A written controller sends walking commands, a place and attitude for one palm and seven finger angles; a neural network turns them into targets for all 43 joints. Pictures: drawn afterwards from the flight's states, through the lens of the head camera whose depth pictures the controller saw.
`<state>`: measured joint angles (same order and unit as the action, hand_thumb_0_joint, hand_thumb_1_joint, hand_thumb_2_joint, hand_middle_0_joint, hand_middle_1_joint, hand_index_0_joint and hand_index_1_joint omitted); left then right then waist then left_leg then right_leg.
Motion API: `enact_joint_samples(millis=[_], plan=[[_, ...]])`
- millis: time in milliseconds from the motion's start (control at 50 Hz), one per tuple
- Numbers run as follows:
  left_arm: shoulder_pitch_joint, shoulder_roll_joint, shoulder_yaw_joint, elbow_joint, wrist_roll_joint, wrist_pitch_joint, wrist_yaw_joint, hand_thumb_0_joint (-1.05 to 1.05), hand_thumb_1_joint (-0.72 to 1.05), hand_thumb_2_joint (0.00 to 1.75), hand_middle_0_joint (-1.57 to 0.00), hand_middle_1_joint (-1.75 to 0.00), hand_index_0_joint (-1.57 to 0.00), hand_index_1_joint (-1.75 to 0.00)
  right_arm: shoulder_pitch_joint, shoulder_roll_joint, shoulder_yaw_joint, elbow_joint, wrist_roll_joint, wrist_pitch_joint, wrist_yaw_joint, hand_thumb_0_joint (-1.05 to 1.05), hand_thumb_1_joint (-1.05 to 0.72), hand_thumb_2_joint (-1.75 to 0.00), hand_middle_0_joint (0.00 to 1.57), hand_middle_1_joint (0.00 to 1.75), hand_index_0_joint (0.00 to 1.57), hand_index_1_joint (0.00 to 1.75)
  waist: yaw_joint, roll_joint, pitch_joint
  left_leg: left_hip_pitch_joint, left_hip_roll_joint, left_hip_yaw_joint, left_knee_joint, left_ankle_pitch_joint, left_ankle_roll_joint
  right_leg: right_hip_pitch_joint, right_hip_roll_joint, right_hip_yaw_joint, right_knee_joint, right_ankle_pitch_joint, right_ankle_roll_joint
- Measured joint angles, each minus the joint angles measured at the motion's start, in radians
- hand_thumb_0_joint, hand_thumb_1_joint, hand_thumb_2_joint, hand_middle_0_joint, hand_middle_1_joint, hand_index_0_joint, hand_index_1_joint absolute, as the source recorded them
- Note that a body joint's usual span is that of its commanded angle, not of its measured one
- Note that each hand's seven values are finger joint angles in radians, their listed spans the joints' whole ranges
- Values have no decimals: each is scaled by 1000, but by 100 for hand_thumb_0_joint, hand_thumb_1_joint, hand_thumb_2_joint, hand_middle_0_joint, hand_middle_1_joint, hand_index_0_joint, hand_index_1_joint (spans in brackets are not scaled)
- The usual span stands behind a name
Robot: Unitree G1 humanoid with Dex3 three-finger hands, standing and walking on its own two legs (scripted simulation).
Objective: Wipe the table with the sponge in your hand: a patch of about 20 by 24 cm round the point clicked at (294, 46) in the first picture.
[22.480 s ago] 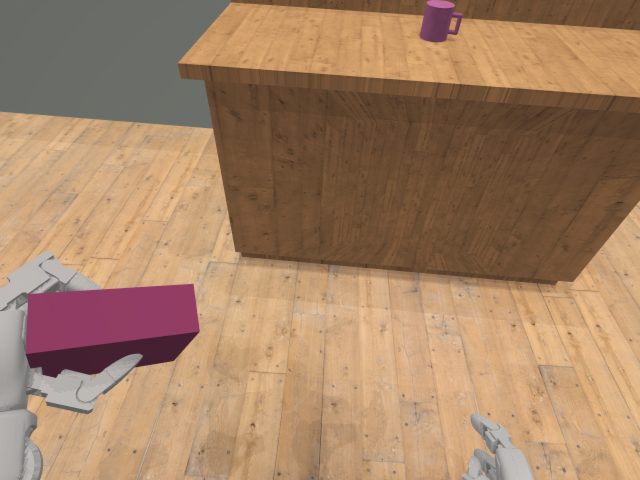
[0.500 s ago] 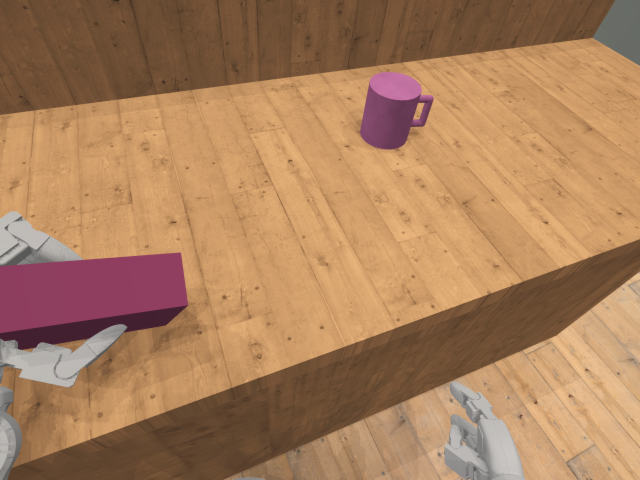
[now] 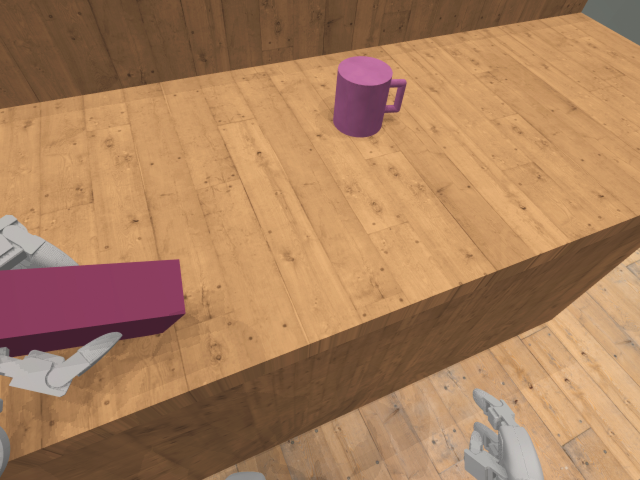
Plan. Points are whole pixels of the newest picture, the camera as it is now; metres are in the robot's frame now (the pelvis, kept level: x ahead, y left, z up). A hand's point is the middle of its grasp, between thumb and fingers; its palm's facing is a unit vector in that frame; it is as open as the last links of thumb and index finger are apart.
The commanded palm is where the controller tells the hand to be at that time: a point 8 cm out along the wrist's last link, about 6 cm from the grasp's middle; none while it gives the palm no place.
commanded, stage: shuffle to correct the standing spot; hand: left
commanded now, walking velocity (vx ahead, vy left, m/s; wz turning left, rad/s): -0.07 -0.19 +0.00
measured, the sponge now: (121, 306) +0.24 +0.21 +0.15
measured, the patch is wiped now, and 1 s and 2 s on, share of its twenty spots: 0.05 0.05 0.05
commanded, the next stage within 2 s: none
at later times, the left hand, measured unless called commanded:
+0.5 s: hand (64, 305) +0.22 +0.24 +0.17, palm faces +0.37 -0.84 -0.40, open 9.3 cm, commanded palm +0.16 +0.28 +0.18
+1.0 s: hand (65, 306) +0.22 +0.24 +0.17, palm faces +0.36 -0.84 -0.40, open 9.3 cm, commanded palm +0.16 +0.28 +0.18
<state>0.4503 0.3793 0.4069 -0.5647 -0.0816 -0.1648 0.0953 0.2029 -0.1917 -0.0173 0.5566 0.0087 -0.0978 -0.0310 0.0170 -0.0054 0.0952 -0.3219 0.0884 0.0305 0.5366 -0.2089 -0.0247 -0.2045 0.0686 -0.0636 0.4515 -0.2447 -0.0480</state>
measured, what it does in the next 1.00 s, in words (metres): stands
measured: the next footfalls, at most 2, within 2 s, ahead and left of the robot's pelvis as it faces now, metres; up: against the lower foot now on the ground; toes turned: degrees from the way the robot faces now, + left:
none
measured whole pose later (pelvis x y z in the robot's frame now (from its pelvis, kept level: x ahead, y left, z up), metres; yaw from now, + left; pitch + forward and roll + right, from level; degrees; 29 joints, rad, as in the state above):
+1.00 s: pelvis +0.01 +0.00 +0.00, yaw +1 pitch +0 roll -2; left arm 0.49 0.40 0.40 -0.61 -0.09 -0.16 0.11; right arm 0.18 -0.18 -0.01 0.56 0.02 -0.07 -0.03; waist 0.01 -0.01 0.11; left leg -0.32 0.09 0.01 0.55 -0.22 -0.03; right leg -0.19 0.07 -0.08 0.45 -0.26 -0.06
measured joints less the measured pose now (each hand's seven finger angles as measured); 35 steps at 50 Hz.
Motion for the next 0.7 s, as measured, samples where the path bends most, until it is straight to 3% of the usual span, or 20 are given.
enact_joint_samples(millis=[700], plan=[[30, 9, -5, -42, -11, 7, 15, 0, -42, 105, -80, -141, -80, -141, -26, 8, 8, -6, 5, 24, 4, 1, -90, -90, 20, 30, 21, 30, -3, -4, 14, -2, 0, -14, 11, -11, -7, 5, 2, -13, 8, -14, -8]])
